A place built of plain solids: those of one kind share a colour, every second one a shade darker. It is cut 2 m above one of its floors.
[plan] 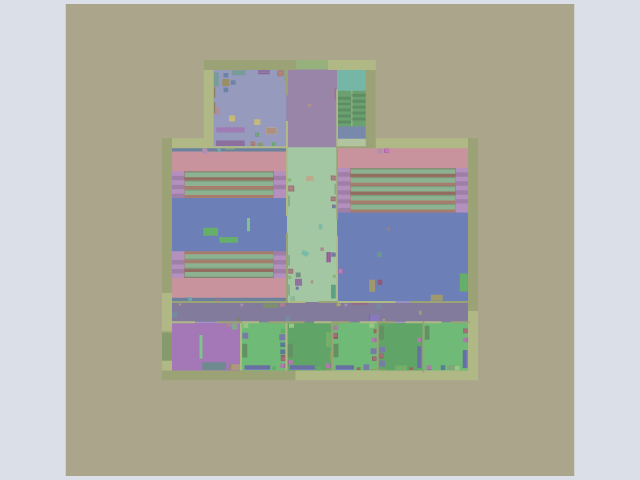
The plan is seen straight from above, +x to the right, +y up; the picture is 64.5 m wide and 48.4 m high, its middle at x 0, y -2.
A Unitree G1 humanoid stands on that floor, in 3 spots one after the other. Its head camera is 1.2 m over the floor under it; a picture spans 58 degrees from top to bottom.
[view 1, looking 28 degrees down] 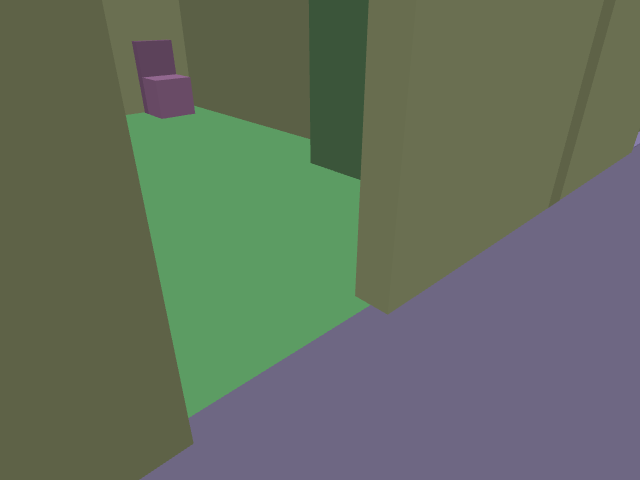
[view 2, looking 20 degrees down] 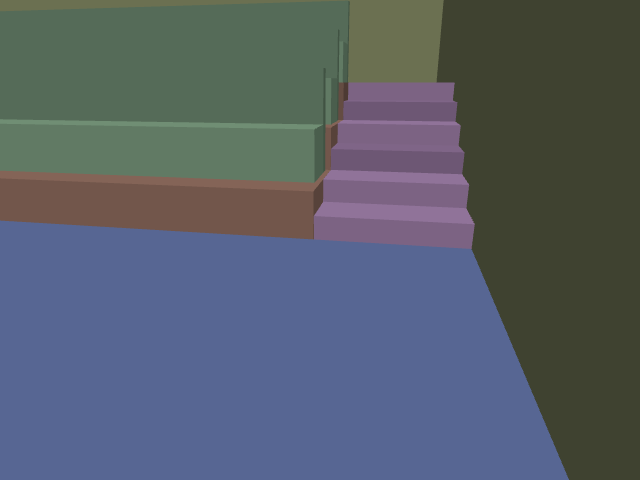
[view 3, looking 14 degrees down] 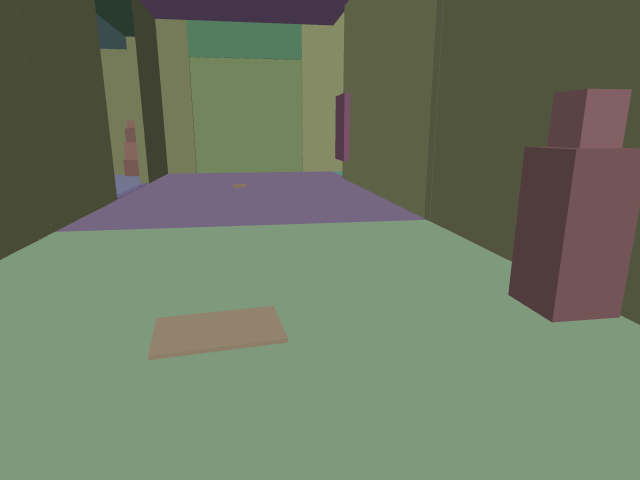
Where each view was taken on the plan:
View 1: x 13.53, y -9.28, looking -133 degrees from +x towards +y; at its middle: floor_dressing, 2.56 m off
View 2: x -14.32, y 0.12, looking -80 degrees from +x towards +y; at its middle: floor_studio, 3.51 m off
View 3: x -0.80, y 1.67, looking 81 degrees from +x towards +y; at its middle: floor_foyer_through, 4.96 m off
